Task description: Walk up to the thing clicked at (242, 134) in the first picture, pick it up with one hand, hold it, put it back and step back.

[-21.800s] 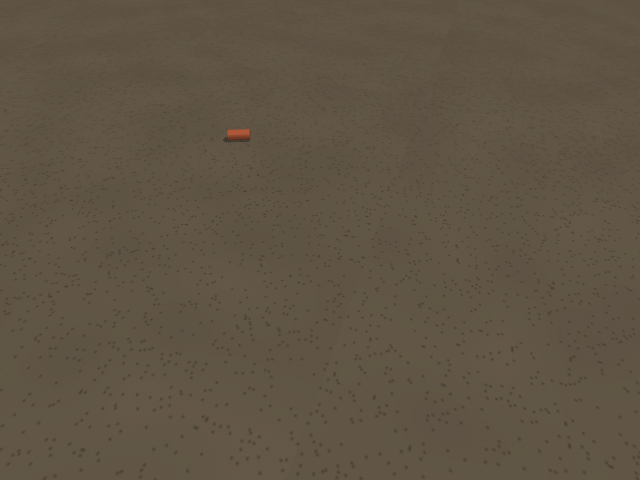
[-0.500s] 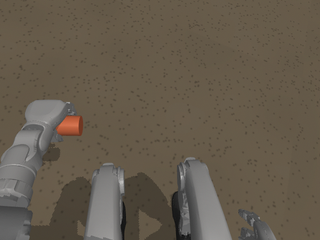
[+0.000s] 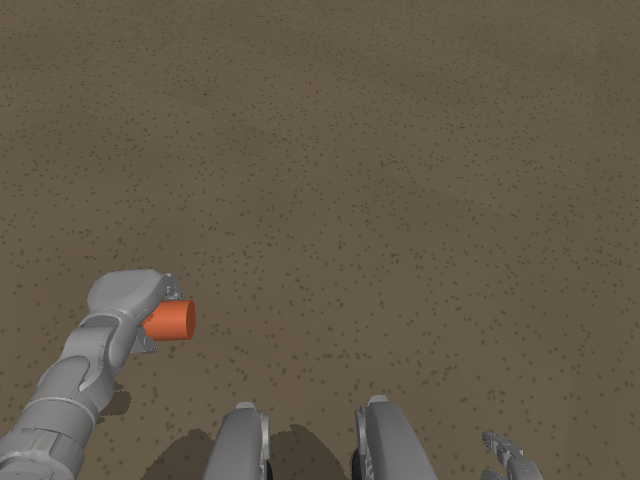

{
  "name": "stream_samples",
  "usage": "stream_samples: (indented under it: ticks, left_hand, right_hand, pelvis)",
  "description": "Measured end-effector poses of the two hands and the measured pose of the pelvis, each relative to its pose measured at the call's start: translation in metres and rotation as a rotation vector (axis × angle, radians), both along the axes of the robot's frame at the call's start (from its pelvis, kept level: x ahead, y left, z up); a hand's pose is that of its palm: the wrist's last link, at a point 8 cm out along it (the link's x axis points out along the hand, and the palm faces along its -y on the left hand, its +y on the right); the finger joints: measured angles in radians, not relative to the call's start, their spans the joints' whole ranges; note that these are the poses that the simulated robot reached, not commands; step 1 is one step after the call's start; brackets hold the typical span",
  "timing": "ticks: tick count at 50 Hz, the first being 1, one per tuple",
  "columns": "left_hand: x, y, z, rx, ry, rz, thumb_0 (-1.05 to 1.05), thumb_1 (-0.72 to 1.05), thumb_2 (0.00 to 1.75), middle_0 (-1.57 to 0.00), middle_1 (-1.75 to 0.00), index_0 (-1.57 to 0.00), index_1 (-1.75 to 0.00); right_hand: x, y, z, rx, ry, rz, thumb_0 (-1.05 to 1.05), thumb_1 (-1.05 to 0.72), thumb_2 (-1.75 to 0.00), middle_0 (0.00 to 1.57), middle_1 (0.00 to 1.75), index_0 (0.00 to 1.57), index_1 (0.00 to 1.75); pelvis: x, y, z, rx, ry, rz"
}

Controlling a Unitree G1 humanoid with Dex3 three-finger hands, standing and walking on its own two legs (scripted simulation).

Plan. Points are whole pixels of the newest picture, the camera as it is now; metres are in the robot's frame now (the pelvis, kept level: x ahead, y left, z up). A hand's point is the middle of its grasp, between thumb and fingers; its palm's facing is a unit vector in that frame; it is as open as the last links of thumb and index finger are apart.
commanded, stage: lift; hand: left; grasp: from above
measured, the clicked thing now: (149, 320) +0.36 +0.24 -0.10
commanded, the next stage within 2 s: hold in 0.54 s
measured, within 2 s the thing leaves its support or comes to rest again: neither
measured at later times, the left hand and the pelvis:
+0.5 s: hand (130, 280) +0.36 +0.22 +0.02, palm faces -0.45 -0.08 -0.89, open 8.5 cm; pelvis +0.04 +0.00 +0.10, yaw +0 degrees
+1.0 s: hand (113, 259) +0.36 +0.22 +0.07, palm faces -0.47 -0.05 -0.88, open 8.5 cm; pelvis +0.06 +0.00 +0.12, yaw -1 degrees
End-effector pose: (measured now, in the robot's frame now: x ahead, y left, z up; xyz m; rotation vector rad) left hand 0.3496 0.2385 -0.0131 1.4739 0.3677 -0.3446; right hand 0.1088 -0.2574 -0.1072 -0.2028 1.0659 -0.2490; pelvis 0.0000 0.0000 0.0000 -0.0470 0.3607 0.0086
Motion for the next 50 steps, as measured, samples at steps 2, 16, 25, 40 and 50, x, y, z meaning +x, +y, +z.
stream_samples:
  ticks: [2, 16, 25, 40, 50]
  left_hand:
    - [-0.001, -0.002, 0.01, -0.001, 0.008, 0.0, -0.01, 0.21, 0.32, -0.86, -0.35, -0.87, -0.33]
    - [0.013, -0.015, 0.067, 0.011, -0.011, 0.008, -0.01, 0.21, 0.32, -0.86, -0.34, -0.87, -0.32]
    - [0.02, -0.014, 0.094, 0.006, 0.018, 0.038, -0.01, 0.21, 0.34, -0.86, -0.33, -0.87, -0.32]
    - [0.024, -0.013, 0.129, 0.023, 0.002, -0.005, -0.01, 0.19, 0.36, -0.85, -0.34, -0.87, -0.33]
    - [0.022, -0.014, 0.143, 0.011, 0.026, -0.019, -0.01, 0.19, 0.37, -0.85, -0.34, -0.86, -0.33]
  right_hand:
    - [0.001, -0.001, 0.011, -0.001, -0.005, -0.007, 0.01, -0.91, -0.91, 0.2, 0.3, 0.2, 0.3]
    - [0.011, -0.008, 0.07, -0.004, 0.001, -0.032, 0.01, -0.91, -0.91, 0.2, 0.3, 0.2, 0.3]
    - [0.019, -0.007, 0.094, 0.015, 0.001, -0.042, 0.01, -0.91, -0.91, 0.2, 0.3, 0.2, 0.3]
    - [0.047, -0.003, 0.116, 0.026, -0.039, -0.034, 0.01, -0.9, -0.9, 0.2, 0.3, 0.2, 0.29]
    - [0.058, -0.001, 0.126, 0.035, -0.077, -0.027, 0.01, -0.9, -0.9, 0.2, 0.3, 0.2, 0.29]
  pelvis:
    - [0.004, -0.001, 0.012, 0.003, -0.014, -0.001]
    - [0.031, -0.002, 0.071, 0.018, -0.106, -0.007]
    - [0.045, -0.003, 0.097, 0.027, -0.153, -0.01]
    - [0.059, 0.0, 0.118, 0.033, -0.207, -0.014]
    - [0.061, 0.001, 0.125, 0.035, -0.237, -0.02]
